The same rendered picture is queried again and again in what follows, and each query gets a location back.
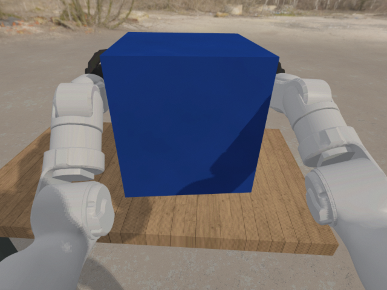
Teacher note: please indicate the table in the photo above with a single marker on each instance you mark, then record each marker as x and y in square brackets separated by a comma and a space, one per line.
[274, 217]

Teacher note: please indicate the robot left hand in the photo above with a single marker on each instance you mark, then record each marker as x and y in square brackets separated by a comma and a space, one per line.
[93, 65]

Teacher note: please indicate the left robot forearm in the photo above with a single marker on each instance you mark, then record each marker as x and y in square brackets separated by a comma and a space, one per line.
[76, 133]

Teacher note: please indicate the right robot upper arm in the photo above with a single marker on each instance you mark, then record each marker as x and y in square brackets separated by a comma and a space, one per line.
[351, 197]

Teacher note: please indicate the robot right hand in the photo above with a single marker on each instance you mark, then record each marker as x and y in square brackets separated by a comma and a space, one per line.
[279, 69]

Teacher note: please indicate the carton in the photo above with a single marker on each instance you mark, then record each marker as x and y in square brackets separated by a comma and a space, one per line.
[188, 111]

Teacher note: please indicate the right robot forearm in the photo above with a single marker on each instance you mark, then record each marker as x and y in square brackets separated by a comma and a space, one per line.
[322, 134]

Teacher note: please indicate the left robot upper arm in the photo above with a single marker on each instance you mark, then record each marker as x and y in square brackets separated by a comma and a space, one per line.
[67, 220]

